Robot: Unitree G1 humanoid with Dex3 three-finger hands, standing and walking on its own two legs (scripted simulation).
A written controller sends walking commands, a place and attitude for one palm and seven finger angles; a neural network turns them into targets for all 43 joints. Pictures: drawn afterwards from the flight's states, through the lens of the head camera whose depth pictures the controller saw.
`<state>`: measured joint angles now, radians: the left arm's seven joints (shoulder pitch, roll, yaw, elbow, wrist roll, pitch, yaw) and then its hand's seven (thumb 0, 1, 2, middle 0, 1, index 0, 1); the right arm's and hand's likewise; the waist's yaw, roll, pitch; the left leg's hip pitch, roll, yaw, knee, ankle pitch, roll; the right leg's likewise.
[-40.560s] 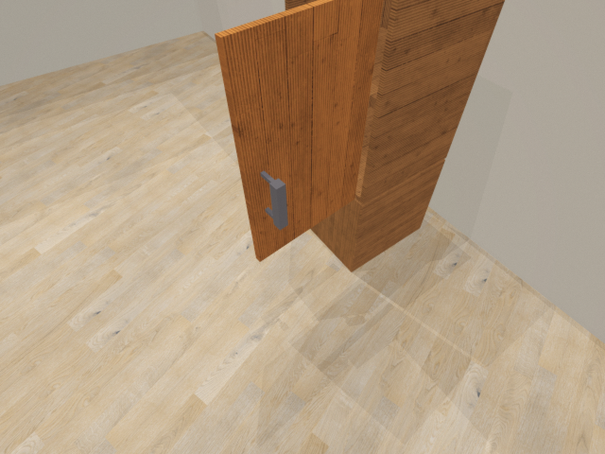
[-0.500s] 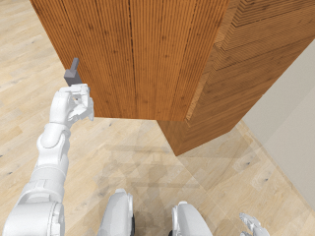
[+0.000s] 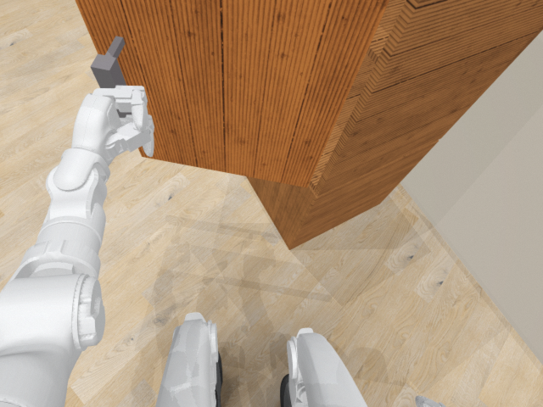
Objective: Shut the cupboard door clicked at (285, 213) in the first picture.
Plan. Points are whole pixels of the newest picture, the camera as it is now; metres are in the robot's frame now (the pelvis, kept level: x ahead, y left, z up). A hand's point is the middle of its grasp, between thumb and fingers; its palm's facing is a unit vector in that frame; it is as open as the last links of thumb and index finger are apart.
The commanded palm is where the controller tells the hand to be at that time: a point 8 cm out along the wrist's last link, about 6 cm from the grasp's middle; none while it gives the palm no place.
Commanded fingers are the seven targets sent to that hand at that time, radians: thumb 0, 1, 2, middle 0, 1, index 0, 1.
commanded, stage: push the door shut along its arc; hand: left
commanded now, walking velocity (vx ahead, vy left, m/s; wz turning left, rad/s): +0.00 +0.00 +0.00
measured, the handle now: (124, 88) +0.57 +0.21 +0.05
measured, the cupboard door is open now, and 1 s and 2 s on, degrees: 52 40 32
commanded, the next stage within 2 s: pull the fist back off the door in 1.08 s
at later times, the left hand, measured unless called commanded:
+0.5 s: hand (191, 92) +0.56 +0.12 +0.06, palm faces -0.31 -0.95 -0.03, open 3.1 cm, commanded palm +0.56 +0.14 +0.06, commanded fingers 0.00 0.90 0.90 -1.30 -1.50 -1.30 -1.50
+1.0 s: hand (201, 81) +0.58 +0.10 +0.06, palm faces -0.37 -0.93 -0.05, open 3.2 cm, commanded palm +0.61 +0.09 +0.06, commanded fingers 0.00 0.90 0.90 -1.30 -1.50 -1.30 -1.50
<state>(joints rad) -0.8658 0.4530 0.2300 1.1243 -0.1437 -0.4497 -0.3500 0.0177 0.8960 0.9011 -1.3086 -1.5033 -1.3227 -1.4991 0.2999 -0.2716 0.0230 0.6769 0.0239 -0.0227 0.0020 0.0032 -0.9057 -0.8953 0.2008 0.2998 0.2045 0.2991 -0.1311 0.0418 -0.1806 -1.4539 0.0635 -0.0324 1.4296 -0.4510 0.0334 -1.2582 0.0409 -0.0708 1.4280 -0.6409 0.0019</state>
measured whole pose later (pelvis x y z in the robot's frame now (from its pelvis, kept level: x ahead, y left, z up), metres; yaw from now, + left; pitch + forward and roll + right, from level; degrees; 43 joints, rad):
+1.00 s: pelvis +0.00 -0.01 -0.04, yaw -3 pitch +33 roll -7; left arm -1.33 0.62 0.19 1.26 -0.03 -0.21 -0.46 0.01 0.93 0.99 -1.30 -1.50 -1.30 -1.50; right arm 0.31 -0.28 0.05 0.69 -0.02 -0.09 -0.02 0.00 -0.91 -0.90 0.20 0.30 0.20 0.30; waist -0.24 0.05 -0.15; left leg -1.68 0.09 -0.07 1.57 -0.48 0.02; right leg -1.48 0.08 -0.10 1.56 -0.67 -0.02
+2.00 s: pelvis +0.03 -0.02 +0.01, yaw +0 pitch +30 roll -3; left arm -0.84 0.24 0.22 1.02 -0.01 -0.48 0.07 0.02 0.90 0.90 -1.30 -1.50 -1.30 -1.50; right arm 0.31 -0.26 -0.04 0.65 -0.05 0.04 0.09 0.00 -0.91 -0.90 0.20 0.30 0.20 0.30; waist -0.16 0.05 -0.18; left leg -1.40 0.07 -0.02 1.37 -0.49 0.00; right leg -1.23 0.05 -0.05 1.39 -0.67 -0.03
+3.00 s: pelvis +0.06 -0.01 +0.15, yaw +3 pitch +2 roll +0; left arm 0.13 0.29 0.07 0.02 -0.08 -0.04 0.09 0.02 0.89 0.90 -0.96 -1.12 -0.95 -1.12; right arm 0.13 -0.22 0.05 0.52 0.06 0.06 -0.10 0.01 -0.91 -0.90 0.20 0.30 0.20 0.30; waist 0.02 0.04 -0.04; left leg -0.37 0.01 0.04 0.59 -0.24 0.02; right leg -0.22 0.00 0.00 0.57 -0.38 0.00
